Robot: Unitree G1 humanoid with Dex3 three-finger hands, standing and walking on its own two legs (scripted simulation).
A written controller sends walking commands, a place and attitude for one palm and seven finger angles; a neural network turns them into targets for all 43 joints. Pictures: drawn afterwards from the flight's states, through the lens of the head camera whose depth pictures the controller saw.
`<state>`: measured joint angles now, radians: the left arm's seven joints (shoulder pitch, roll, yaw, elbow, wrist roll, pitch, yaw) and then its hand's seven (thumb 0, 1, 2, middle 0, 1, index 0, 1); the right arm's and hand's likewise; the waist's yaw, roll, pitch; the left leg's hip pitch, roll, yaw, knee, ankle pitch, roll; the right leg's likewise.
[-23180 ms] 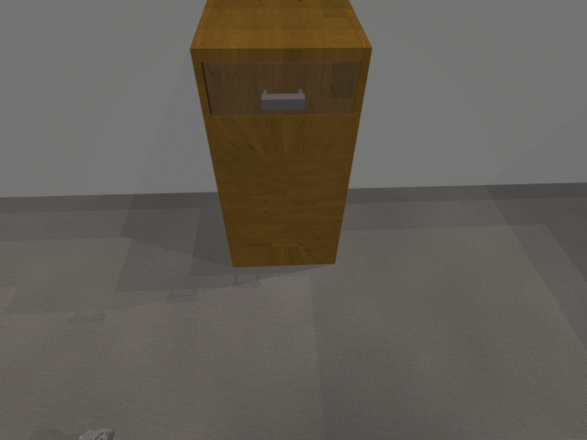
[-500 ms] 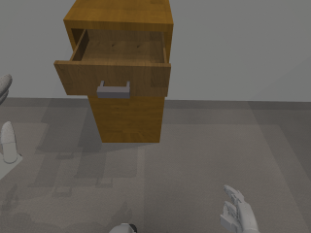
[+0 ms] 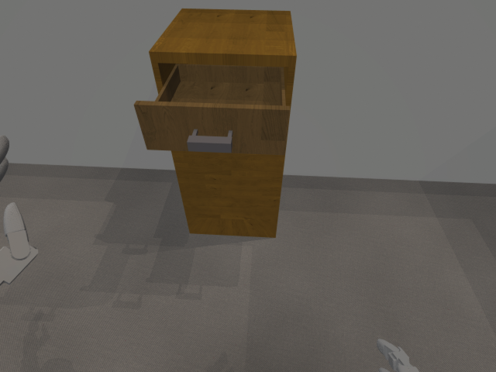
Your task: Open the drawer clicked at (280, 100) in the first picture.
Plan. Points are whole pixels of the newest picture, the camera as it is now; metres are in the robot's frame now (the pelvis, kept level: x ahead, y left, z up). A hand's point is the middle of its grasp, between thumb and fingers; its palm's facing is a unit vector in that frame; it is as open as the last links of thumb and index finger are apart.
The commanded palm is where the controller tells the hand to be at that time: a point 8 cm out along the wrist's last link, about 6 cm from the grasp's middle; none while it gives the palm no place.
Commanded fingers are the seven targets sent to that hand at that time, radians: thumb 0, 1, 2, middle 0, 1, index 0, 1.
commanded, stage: stop stepping back and stand still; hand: left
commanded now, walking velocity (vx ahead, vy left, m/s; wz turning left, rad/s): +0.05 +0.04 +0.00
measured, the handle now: (211, 138) +0.64 +0.13 +0.03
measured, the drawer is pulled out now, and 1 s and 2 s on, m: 0.24 0.24 0.24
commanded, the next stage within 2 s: let the arm hang, fingers relaxed in 0.30 s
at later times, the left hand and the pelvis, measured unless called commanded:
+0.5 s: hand (75, 285) +0.22 +0.26 +0.07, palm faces +0.25 -0.85 -0.46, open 7.4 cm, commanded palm none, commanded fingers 0.00 0.90 0.90 -0.20 -0.30 -0.20 -0.30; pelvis +0.01 +0.02 +0.00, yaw +3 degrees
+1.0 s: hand out of the picture -0.07 +0.22 -0.15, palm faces +0.05 -0.97 -0.24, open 7.3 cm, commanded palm none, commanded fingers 0.00 0.90 0.90 -0.20 -0.30 -0.20 -0.30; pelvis -0.01 +0.03 +0.02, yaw +1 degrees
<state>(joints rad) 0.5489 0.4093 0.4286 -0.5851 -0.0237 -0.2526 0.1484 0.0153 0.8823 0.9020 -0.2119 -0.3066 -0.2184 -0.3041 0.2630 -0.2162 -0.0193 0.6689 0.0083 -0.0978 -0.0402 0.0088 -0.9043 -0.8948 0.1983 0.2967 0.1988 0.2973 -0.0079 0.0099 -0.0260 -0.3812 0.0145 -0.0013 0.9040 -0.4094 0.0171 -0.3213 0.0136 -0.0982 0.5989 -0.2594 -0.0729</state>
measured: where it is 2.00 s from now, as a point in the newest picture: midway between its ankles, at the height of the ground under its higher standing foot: outside the picture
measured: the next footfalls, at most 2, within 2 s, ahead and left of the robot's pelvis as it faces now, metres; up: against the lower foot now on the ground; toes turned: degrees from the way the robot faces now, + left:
none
